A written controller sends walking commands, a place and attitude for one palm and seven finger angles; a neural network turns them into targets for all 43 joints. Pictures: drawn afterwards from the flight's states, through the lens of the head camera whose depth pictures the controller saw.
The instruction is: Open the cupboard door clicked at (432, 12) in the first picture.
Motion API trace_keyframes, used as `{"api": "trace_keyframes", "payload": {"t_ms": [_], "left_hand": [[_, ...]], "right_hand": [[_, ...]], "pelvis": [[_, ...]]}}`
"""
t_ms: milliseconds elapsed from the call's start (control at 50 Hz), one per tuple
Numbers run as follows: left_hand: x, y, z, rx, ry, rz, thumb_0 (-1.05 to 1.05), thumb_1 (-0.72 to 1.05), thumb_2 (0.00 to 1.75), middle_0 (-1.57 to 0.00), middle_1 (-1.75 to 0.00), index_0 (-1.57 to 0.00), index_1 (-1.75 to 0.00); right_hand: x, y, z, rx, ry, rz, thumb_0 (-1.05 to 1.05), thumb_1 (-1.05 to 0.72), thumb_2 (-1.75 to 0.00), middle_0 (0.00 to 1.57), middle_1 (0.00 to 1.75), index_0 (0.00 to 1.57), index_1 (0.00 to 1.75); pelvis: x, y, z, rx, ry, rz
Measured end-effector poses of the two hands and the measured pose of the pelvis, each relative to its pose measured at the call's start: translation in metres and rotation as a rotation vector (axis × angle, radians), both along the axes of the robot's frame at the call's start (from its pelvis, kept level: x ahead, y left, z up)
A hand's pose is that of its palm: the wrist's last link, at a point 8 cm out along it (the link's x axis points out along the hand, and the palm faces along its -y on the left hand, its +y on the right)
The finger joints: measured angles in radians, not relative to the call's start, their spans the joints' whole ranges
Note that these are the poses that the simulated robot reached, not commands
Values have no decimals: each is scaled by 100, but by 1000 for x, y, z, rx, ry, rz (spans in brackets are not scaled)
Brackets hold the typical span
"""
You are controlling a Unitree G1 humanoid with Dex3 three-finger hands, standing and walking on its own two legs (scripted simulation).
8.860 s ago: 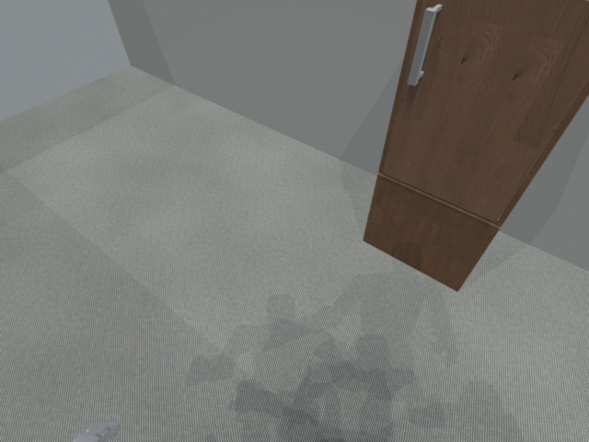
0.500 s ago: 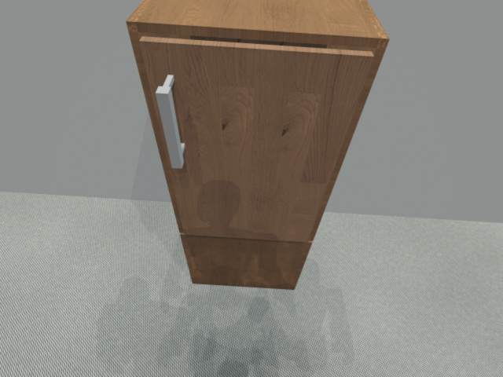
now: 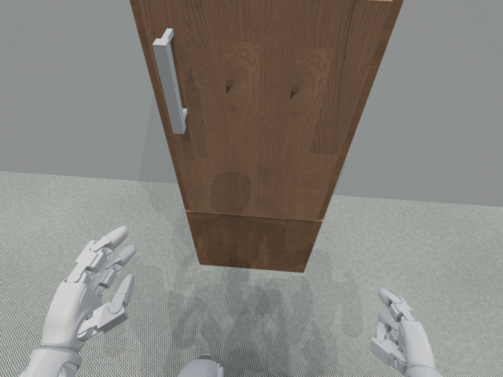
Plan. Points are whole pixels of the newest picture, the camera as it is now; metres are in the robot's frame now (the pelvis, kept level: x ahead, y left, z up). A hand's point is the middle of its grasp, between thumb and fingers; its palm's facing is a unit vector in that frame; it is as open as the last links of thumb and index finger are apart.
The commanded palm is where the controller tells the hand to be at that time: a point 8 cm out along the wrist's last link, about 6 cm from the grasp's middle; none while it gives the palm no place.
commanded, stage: raise the hand with hooked fingers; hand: left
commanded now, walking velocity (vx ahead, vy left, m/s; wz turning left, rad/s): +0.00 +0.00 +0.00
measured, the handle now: (174, 84) +0.57 +0.18 +0.16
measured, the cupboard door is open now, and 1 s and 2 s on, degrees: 0 0 0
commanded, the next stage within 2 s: move the hooked fingers beside the handle in 1.78 s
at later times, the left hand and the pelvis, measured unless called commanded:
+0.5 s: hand (80, 274) +0.24 +0.25 +0.08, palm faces -0.01 -1.00 -0.05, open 11.0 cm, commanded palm +0.20 +0.30 +0.09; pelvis +0.00 +0.01 +0.01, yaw +0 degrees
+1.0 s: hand (26, 231) +0.26 +0.29 +0.15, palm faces +0.02 -1.00 -0.05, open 13.7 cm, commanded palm +0.23 +0.34 +0.15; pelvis +0.00 +0.03 +0.04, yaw +1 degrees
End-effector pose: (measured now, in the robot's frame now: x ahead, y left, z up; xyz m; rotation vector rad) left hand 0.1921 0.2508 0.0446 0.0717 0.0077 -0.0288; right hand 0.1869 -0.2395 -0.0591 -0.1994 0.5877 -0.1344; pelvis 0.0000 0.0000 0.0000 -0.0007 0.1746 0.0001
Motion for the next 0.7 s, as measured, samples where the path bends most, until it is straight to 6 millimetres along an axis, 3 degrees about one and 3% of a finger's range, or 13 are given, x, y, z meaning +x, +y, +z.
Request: {"api": "trace_keyframes", "payload": {"t_ms": [80,160,240,360,460,560,700], "left_hand": [[-26,14,-20,-41,52,33,1,63,79,-23,-47,-22,-47],[-37,27,-12,-31,19,109,1,54,75,-23,-53,-23,-53],[-21,29,7,-6,-34,63,1,45,71,-24,-59,-23,-59],[14,34,23,-16,28,-16,1,31,65,-25,-68,-24,-68],[22,44,39,-19,22,15,1,19,60,-26,-75,-25,-76],[23,55,46,-17,9,31,1,8,55,-26,-83,-26,-83],[30,69,57,-23,-10,33,0,-9,48,-28,-93,-27,-94]], "right_hand": [[4,-5,-5,-26,-43,9,1,-90,-90,20,30,21,30],[-4,-5,-10,-56,-21,24,1,-90,-90,20,30,20,30],[-21,-2,-16,-65,30,27,1,-90,-90,20,30,20,30],[-50,0,-14,-38,88,-32,1,-90,-90,21,30,21,30],[-64,0,-5,-30,103,-72,1,-90,-90,21,30,21,30],[-63,1,2,-49,108,-67,1,-90,-90,21,30,21,30],[-43,14,16,-68,65,-28,1,-90,-90,20,30,20,30]], "pelvis": [[-9,-5,-16,-14,2,6],[-13,-8,-18,-33,-11,24],[-15,-8,-14,-47,-21,36],[-11,-3,0,-43,-31,18],[-5,5,11,-35,-38,1],[-2,13,15,-36,-45,2],[-1,23,21,-43,-71,13]]}}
